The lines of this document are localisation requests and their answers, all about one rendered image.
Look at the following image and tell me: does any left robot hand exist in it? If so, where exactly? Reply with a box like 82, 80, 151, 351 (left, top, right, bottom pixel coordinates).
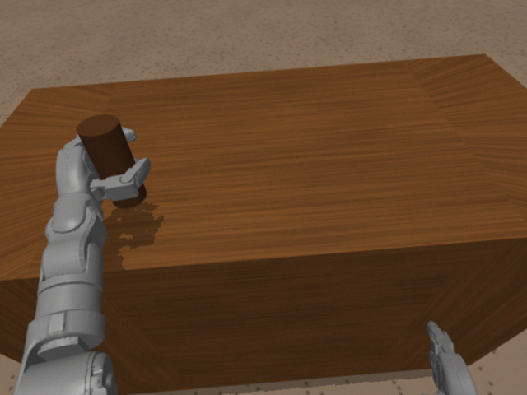
55, 127, 151, 206

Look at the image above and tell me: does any can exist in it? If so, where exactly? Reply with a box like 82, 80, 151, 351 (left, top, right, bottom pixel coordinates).
77, 114, 147, 209

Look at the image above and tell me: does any left robot arm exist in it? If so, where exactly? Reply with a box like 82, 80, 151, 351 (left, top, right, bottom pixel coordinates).
12, 193, 118, 395

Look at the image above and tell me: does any right robot hand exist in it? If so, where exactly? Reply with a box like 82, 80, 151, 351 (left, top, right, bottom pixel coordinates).
422, 321, 478, 395

